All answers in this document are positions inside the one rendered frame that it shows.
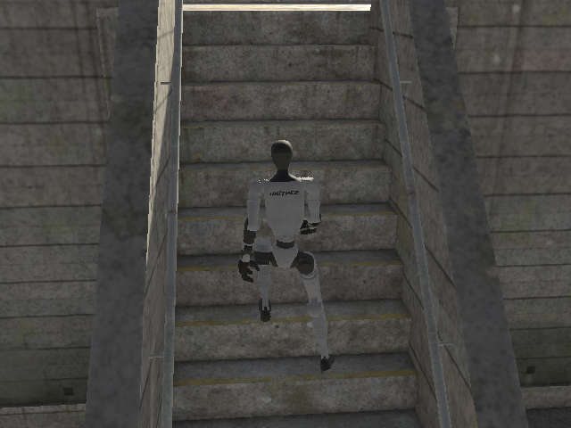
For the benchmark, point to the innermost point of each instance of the robot torso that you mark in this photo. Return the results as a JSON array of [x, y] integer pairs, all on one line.
[[284, 202]]

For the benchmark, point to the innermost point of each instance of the right robot hand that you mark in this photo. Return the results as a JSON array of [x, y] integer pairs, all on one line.
[[308, 231]]

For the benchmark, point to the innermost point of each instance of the robot left forearm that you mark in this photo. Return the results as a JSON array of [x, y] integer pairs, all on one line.
[[248, 243]]

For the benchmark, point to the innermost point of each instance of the left robot upper arm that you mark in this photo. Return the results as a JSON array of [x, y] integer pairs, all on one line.
[[253, 204]]

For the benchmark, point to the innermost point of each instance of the left robot hand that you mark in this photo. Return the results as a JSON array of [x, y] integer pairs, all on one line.
[[243, 270]]

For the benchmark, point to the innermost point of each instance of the robot right forearm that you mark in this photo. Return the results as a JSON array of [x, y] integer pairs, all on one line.
[[313, 225]]

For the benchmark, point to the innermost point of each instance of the right robot upper arm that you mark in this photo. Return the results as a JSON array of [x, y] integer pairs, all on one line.
[[312, 188]]

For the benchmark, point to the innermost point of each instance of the humanoid robot head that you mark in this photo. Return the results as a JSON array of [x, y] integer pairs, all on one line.
[[281, 153]]

